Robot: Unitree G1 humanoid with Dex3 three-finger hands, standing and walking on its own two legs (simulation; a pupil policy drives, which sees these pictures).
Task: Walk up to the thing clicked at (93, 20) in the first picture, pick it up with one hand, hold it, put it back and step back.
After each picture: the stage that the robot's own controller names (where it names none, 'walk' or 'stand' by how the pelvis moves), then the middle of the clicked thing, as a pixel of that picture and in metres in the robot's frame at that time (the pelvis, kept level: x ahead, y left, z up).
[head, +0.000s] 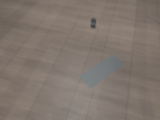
stand; (93, 23) +1.71 -0.11 -0.72
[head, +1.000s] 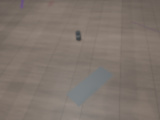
walk; (78, 35) +1.58 +0.19 -0.69
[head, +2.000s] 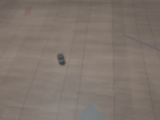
walk; (61, 59) +1.05 +0.31 -0.71
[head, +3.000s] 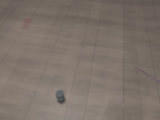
walk; (60, 96) +0.62 +0.22 -0.70
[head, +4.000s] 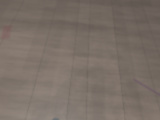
walk; out of the picture +0.36 +0.16 -0.70
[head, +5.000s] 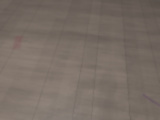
stand; out of the picture +0.31 +0.18 -0.71
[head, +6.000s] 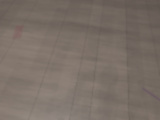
stand; out of the picture +0.32 +0.18 -0.71
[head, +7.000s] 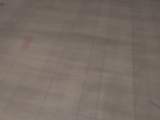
stand; out of the picture +0.31 +0.18 -0.72
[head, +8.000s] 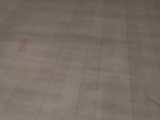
stand; out of the picture +0.32 +0.18 -0.73
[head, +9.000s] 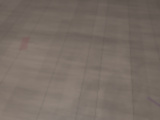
stand; out of the picture +0.32 +0.18 -0.73
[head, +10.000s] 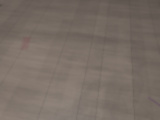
stand; out of the picture +0.31 +0.18 -0.73
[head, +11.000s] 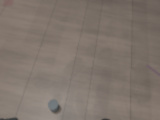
go down; (53, 106) +0.36 +0.16 -0.61
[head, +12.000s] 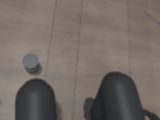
go down; (31, 64) +0.43 +0.17 -0.31
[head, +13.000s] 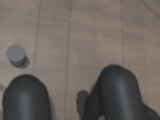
close in; (17, 56) +0.43 +0.18 -0.28
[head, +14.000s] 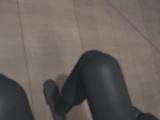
close; out of the picture +0.43 +0.22 -0.24
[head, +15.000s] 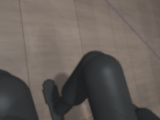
close; out of the picture +0.42 +0.22 -0.24
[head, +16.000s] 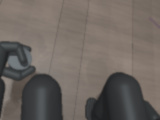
lift; (19, 63) +0.36 +0.22 -0.10
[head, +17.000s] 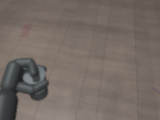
hold; (36, 84) +0.32 +0.17 +0.04
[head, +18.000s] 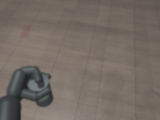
hold; (41, 91) +0.31 +0.16 -0.01
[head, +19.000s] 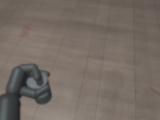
hold; (40, 88) +0.32 +0.17 +0.00
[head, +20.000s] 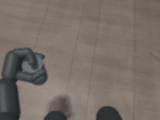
crouch; (36, 71) +0.38 +0.16 -0.06
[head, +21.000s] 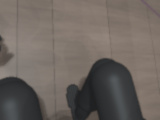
lower; out of the picture +0.46 +0.21 -0.18
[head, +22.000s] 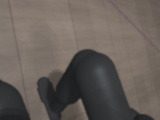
lower; out of the picture +0.45 +0.25 -0.24
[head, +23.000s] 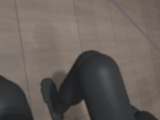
lower; out of the picture +0.45 +0.25 -0.24
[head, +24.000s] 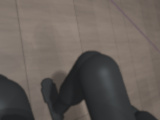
lower; out of the picture +0.44 +0.25 -0.24
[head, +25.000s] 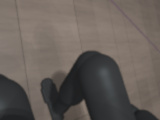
rest; out of the picture +0.44 +0.25 -0.24
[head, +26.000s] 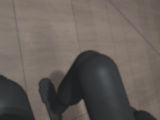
open; out of the picture +0.43 +0.24 -0.24
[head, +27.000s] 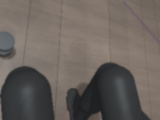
stand; (3, 45) +0.44 +0.21 -0.26
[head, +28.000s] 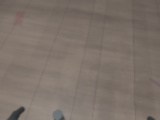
stand; (58, 116) +0.38 +0.15 -0.62
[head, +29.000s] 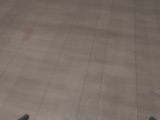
stand; out of the picture +0.38 +0.16 -0.67
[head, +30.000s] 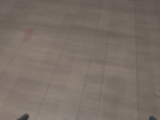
stand; out of the picture +0.37 +0.15 -0.67
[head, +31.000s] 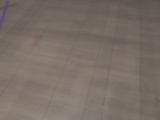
stand; out of the picture +0.39 +0.16 -0.72
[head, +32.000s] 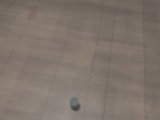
walk; (74, 103) +0.43 +0.09 -0.70
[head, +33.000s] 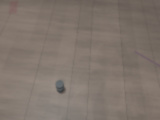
walk; (60, 86) +0.58 +0.17 -0.70
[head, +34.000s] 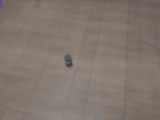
walk; (68, 60) +0.92 +0.22 -0.70
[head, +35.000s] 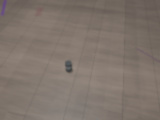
stand; (68, 66) +0.98 +0.17 -0.71
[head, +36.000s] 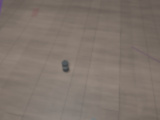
stand; (65, 66) +0.99 +0.19 -0.72
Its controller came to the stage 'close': yes
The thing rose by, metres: 0.71
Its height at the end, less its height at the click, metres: +0.00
